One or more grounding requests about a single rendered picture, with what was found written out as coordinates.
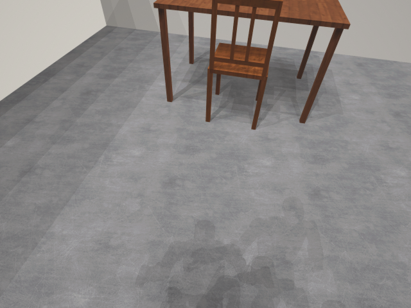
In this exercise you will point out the chair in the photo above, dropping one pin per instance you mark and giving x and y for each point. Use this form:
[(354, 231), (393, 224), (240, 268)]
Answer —
[(241, 61)]

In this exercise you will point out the table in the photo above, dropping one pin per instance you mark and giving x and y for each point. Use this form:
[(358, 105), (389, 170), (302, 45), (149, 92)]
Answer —
[(326, 13)]

